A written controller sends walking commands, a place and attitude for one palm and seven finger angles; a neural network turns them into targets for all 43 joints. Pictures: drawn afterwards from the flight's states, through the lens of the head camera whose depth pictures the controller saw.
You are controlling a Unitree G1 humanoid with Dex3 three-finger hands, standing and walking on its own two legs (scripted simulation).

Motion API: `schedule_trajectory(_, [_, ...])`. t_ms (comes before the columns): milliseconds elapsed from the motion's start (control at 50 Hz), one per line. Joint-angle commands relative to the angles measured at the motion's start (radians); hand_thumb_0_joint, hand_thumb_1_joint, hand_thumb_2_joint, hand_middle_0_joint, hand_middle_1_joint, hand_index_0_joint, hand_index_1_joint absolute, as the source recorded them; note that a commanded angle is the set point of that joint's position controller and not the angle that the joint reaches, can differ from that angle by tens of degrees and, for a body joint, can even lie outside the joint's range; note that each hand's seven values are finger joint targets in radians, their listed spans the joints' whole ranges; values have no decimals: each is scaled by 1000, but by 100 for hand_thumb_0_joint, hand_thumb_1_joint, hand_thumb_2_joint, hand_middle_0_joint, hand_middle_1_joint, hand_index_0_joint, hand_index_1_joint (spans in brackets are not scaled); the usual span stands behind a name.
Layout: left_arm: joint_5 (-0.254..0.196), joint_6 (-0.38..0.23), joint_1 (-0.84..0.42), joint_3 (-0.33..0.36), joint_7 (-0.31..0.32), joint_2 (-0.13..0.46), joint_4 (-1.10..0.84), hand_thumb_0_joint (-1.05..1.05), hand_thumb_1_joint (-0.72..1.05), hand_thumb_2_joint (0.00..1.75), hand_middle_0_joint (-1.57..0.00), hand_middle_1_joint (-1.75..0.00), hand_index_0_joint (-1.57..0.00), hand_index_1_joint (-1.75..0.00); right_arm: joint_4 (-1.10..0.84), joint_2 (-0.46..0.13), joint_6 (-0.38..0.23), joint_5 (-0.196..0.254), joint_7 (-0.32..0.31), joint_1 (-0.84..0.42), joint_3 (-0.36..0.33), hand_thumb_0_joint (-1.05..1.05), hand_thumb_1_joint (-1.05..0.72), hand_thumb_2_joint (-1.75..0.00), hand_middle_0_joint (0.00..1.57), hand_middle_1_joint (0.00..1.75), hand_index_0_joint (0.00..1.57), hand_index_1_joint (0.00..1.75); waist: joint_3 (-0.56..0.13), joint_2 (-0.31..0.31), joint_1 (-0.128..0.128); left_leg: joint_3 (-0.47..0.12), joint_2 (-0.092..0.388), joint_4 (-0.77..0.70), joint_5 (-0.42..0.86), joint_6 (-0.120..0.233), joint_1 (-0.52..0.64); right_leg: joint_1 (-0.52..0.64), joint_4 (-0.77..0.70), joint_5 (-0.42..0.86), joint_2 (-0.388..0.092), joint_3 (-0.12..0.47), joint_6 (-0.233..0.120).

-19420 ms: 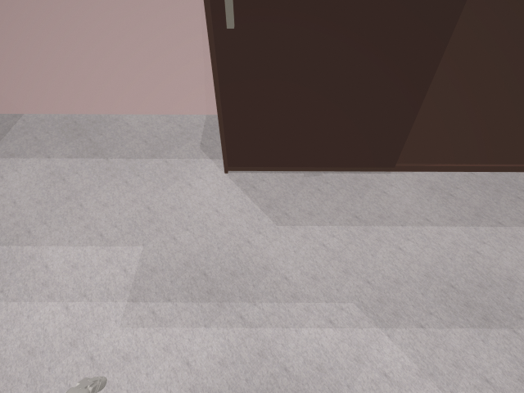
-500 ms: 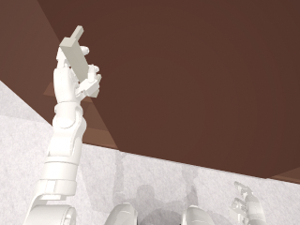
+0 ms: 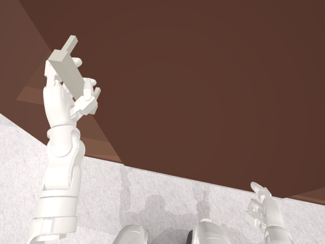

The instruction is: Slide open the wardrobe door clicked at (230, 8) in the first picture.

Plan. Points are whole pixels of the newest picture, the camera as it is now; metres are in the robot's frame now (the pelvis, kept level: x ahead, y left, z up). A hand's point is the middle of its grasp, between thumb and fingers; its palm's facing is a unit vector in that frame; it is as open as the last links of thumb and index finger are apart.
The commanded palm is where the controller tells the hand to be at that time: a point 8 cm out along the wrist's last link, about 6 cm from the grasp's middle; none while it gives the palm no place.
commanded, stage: step sideways, sliding the door along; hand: left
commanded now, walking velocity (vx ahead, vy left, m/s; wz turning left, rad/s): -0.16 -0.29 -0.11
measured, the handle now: (82, 78) +0.41 +0.25 +0.12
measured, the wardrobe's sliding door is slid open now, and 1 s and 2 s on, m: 0.45 0.65 0.65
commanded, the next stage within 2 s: stop walking and hold the door there in 1.18 s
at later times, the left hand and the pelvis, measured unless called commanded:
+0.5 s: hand (153, 108) +0.36 +0.08 +0.12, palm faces +0.42 -0.90 -0.09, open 6.9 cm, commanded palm +0.31 +0.05 +0.12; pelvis +0.01 -0.13 +0.01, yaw -1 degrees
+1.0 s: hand (189, 112) +0.35 +0.01 +0.12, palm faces +0.48 -0.87 -0.08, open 7.2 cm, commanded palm +0.31 -0.02 +0.12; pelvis -0.02 -0.25 +0.00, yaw -4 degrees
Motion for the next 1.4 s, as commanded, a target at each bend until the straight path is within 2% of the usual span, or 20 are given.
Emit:
schedule_trajectory(0, [85, -165, -396, -287, -114, -24, -473, 0, 90, 90, -45, -140, -45, -140, -176, -107, -71, -5, 60, 15, -26, 0, -90, -90, 20, 30, 20, 30, -566, 291, -112, -202, 364, -100, 1220, 195, 597, -204, 203, -125, -35, 81, 12])
schedule_trajectory(200, [77, -124, -238, -294, -132, -16, -421, 0, 90, 90, -45, -140, -45, -140, -212, -83, -107, -11, 49, 21, -3, 0, -90, -90, 20, 30, 20, 30, -458, 329, -118, 34, 261, -130, 985, 76, 468, 66, -211, 118, 43, -56, 33])
schedule_trajectory(260, [78, -130, -201, -247, -125, 46, -449, 0, 90, 90, -45, -140, -45, -140, -208, -63, -108, 13, 49, 5, 13, 0, -90, -90, 20, 30, 20, 30, -469, 244, -103, 65, 188, 29, 799, 119, 393, 250, -443, 432, 59, -91, 40])
schedule_trajectory(340, [73, -132, -27, -136, -102, 162, -429, 0, 90, 90, -45, -140, -45, -140, -193, -40, -90, 4, 13, -18, 2, 0, -90, -90, 20, 30, 20, 30, -609, -402, -34, -93, -108, 560, -475, -26, -97, 481, -367, 1410, -315, 303, -127])
schedule_trajectory(380, [71, -159, -62, -182, -77, 76, -529, 0, 90, 90, -45, -140, -45, -140, -147, 18, -79, 5, 4, -52, 57, 0, -90, -90, 20, 30, 20, 30, -603, -213, -72, -180, -61, 458, -431, -22, -265, 660, -323, 1349, -355, 292, -207])
schedule_trajectory(480, [75, -194, -118, -244, -75, 40, -545, 0, 90, 90, -45, -140, -45, -140, -138, -23, -28, 3, -9, -19, 25, 0, -90, -90, 20, 30, 20, 30, -650, -210, -116, -43, -42, -71, 41, -30, 87, 453, -256, 1129, -223, 136, -133])
schedule_trajectory(500, [73, -194, -143, -281, -91, 26, -557, 0, 90, 90, -45, -140, -45, -140, -147, -45, -23, -1, -12, -10, 6, 0, -90, -90, 20, 30, 20, 30, -650, -181, -135, -82, 40, -160, 314, 3, 284, 280, -207, 922, -175, 100, -88])
schedule_trajectory(520, [60, -188, -158, -316, -109, -3, -592, 0, 90, 90, -45, -140, -45, -140, -180, -108, -33, -2, -9, -16, -18, 0, -90, -90, 20, 30, 20, 30, -645, 58, -130, -353, 322, -178, 920, 132, 454, 25, -58, 420, -61, 39, 4])
schedule_trajectory(540, [78, -183, -160, -337, -118, -37, -577, 0, 90, 90, -45, -140, -45, -140, -198, -119, -45, -13, 16, -22, -21, 0, -90, -90, 20, 30, 20, 30, -634, 180, -104, -413, 471, -201, 1205, 222, 473, -85, 123, -188, -17, 93, 14])
schedule_trajectory(700, [87, -85, -238, -410, -138, -120, -476, 0, 90, 90, -45, -140, -45, -140, -199, -111, -72, -18, 52, 24, -18, 0, -90, -90, 20, 30, 20, 30, -503, 219, -102, -95, 282, -175, 854, 132, 392, -90, 171, -11, -17, 16, 35])
schedule_trajectory(880, [69, -98, -289, -269, -118, -1, -361, 0, 90, 90, -45, -140, -45, -140, -183, -96, -98, -4, 50, 71, -14, 0, -90, -90, 20, 30, 20, 30, -508, 340, -127, -38, 221, -77, 843, 79, 413, 183, -376, 150, 57, -57, 38])
schedule_trajectory(920, [74, -108, -305, -207, -109, 82, -351, 0, 90, 90, -45, -140, -45, -140, -191, -73, -98, 18, 53, 45, 1, 0, -90, -90, 20, 30, 20, 30, -531, 206, -103, -12, 140, 23, 627, 108, 315, 342, -534, 501, 13, -42, 36])
schedule_trajectory(980, [55, -102, -235, -87, -74, 210, -274, 0, 90, 90, -45, -140, -45, -140, -172, -63, -80, 25, 8, 30, -9, 0, -90, -90, 20, 30, 20, 30, -611, -366, -59, -61, -78, 428, -384, -20, -134, 570, -335, 1406, -307, 246, -148])
schedule_trajectory(1000, [63, -117, -272, -91, -73, 196, -314, 0, 90, 90, -45, -140, -45, -140, -156, -51, -81, 20, -8, 3, 3, 0, -90, -90, 20, 30, 20, 30, -596, -325, -59, -106, -64, 462, -410, -8, -209, 615, -299, 1434, -329, 267, -184])
schedule_trajectory(1080, [48, -156, -316, -83, -52, 176, -339, 0, 90, 90, -45, -140, -45, -140, -115, -57, -42, 14, -34, 26, 12, 0, -90, -90, 20, 30, 20, 30, -616, -106, -117, -38, 14, -178, 184, -13, 124, 473, -150, 1080, -191, 86, -97])
schedule_trajectory(1120, [32, -145, -336, -136, -89, 107, -393, 0, 90, 90, -45, -140, -45, -140, -149, -134, -44, 2, -10, 26, -40, 0, -90, -90, 20, 30, 20, 30, -671, 193, -100, -389, 448, -152, 1331, 205, 597, -53, 86, -108, -10, 63, 29])
schedule_trajectory(1260, [59, -76, -349, -158, -96, 106, -375, 0, 90, 90, -45, -140, -45, -140, -168, -127, -95, 10, 45, 46, -36, 0, -90, -90, 20, 30, 20, 30, -518, 336, -98, -54, 243, -136, 1004, 128, 483, -11, 50, 52, 16, -17, 20])
schedule_trajectory(1280, [79, -73, -116, 440, -59, 726, 62, 0, 90, 90, -45, -140, -45, -140, -71, -209, -52, -6, 24, 116, -54, 0, -90, -90, 20, 30, 20, 30, -529, 319, -76, -23, 249, -157, 990, 126, 458, -25, 74, 49, 33, -38, 40])
schedule_trajectory(1320, [77, -81, -201, 226, -81, 493, -25, 0, 90, 90, -45, -140, -45, -140, -138, -149, -53, 4, 23, 91, -26, 0, -90, -90, 20, 30, 20, 30, -491, 388, -92, 5, 235, -135, 907, 105, 394, 17, -87, 39, 38, -66, 30])
schedule_trajectory(1380, [89, -90, -114, 267, -71, 537, 112, 0, 90, 90, -45, -140, -45, -140, -128, -155, -70, 12, 15, 105, -11, 0, -90, -90, 20, 30, 20, 30, -465, 357, -91, 67, 159, -40, 717, 46, 303, 178, -336, 237, 49, -111, 25])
